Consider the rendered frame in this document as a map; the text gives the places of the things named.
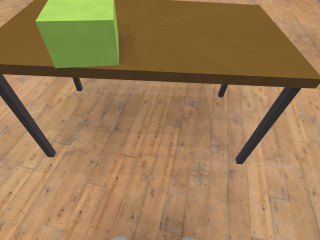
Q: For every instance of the carton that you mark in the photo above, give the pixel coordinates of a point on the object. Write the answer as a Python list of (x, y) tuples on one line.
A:
[(80, 33)]

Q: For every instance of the table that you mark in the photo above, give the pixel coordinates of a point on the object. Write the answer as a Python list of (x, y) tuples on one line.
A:
[(169, 41)]

